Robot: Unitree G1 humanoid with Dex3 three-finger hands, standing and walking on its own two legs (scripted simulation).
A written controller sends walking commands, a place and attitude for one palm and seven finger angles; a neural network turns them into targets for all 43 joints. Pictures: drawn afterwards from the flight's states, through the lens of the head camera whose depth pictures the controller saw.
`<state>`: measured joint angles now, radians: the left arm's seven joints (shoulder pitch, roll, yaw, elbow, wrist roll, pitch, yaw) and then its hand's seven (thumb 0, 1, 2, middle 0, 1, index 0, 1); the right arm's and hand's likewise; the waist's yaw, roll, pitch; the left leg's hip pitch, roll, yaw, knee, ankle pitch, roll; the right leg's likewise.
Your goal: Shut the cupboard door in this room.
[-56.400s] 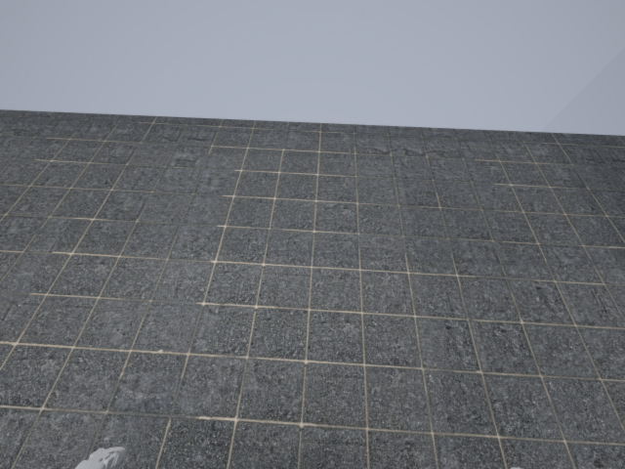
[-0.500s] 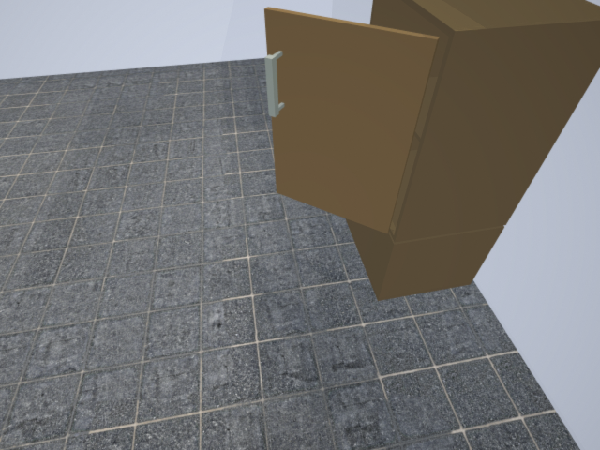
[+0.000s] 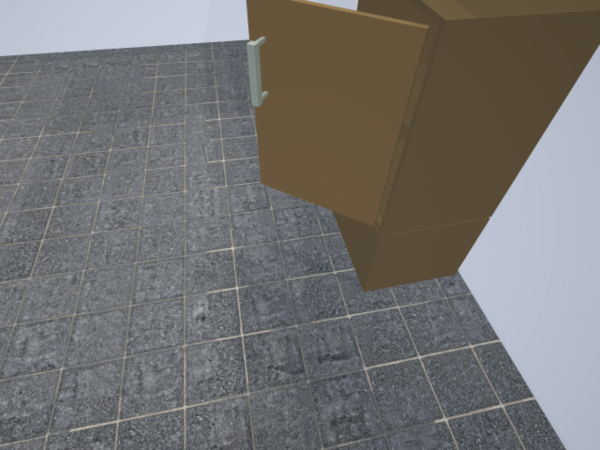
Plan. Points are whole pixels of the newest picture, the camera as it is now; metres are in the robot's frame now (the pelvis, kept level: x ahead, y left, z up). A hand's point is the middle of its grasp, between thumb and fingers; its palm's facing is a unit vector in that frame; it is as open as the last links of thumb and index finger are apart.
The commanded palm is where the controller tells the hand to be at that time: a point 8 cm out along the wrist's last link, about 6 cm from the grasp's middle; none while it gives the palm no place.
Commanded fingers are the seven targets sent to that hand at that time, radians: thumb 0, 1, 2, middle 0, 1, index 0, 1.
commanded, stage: look to check the result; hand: left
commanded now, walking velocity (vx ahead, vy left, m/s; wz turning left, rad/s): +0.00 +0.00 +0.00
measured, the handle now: (259, 72) +0.95 +0.14 +0.03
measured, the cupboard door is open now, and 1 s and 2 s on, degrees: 50 50 50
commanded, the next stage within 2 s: walk to a spot facing it in 0.42 s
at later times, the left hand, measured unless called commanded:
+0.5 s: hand out of the picture +0.03 +0.19 -0.18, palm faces +0.01 -0.98 -0.22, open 7.4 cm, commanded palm none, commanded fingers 0.00 0.90 0.90 -0.20 -0.30 -0.20 -0.30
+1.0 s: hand out of the picture +0.02 +0.23 -0.20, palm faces +0.21 -0.95 -0.23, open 7.4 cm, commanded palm none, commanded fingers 0.00 0.90 0.90 -0.20 -0.30 -0.20 -0.30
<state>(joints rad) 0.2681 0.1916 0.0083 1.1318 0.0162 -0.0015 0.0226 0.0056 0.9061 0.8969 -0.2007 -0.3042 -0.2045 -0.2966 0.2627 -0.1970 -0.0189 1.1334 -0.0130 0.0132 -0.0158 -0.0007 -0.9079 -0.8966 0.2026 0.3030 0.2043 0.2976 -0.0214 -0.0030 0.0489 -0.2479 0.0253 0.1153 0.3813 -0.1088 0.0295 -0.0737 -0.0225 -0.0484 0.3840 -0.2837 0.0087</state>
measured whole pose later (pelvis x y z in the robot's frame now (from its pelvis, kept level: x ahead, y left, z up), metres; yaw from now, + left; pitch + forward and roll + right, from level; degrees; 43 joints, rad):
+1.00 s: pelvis +0.02 +0.02 -0.02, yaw +12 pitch -2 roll -1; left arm 0.21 0.22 0.07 0.99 0.02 0.07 0.03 0.01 0.91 0.90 -0.20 -0.30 -0.20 -0.30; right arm 0.23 -0.20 -0.05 0.99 -0.02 0.04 0.00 0.00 -0.91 -0.90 0.20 0.30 0.21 0.30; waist -0.03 -0.03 0.13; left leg -0.38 -0.04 0.07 0.67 -0.27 0.09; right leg -0.33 -0.08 -0.06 1.05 -0.53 0.03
